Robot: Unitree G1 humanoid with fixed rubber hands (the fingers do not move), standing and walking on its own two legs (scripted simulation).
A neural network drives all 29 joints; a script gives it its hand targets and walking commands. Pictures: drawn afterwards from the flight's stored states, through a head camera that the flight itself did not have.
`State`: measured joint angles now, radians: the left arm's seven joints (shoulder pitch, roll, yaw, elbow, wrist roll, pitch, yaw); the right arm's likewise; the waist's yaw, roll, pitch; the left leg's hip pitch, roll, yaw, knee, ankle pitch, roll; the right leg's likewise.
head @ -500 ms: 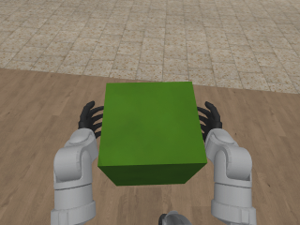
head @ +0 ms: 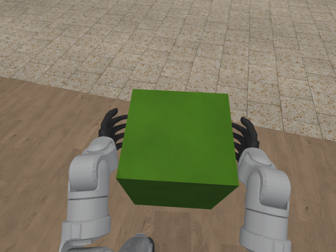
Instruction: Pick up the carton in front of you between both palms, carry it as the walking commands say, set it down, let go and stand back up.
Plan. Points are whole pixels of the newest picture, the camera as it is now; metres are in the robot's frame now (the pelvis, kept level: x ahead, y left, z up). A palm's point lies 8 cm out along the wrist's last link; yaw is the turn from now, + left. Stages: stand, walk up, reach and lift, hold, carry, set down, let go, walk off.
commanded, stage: carry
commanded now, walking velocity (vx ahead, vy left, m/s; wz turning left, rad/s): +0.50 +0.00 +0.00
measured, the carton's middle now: (175, 155) +0.35 +0.02 +0.03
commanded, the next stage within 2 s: none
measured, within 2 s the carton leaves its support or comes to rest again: neither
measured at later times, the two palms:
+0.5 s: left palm (145, 70) +0.63 +0.14 +0.06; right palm (240, 78) +0.61 -0.16 +0.07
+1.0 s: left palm (157, 33) +0.91 +0.14 +0.04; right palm (229, 37) +0.92 -0.16 +0.04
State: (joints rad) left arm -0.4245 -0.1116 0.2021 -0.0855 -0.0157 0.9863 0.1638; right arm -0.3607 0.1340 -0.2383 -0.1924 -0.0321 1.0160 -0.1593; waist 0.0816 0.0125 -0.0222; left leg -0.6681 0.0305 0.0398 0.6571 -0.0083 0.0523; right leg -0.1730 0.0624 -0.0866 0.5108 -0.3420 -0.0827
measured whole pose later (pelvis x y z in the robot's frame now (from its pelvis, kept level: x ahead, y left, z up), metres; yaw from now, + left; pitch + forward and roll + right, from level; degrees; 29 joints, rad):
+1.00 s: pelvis +0.59 -0.03 -0.05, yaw +0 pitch +5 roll +0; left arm -0.42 -0.11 0.20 -0.08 -0.01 0.99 0.16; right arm -0.36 0.13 -0.24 -0.18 -0.03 1.01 -0.16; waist 0.08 0.01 -0.02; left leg -0.68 0.04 0.03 0.68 -0.02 0.05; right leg -0.18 0.06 -0.09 0.51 -0.33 -0.08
